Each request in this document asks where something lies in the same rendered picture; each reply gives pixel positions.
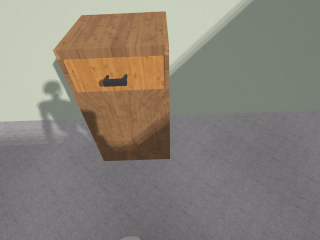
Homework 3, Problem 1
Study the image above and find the cabinet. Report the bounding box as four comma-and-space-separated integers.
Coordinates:
53, 11, 170, 161

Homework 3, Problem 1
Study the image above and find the drawer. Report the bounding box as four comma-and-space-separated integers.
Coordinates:
63, 55, 165, 92

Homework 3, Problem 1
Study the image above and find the handle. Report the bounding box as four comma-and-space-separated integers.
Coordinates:
103, 74, 128, 87

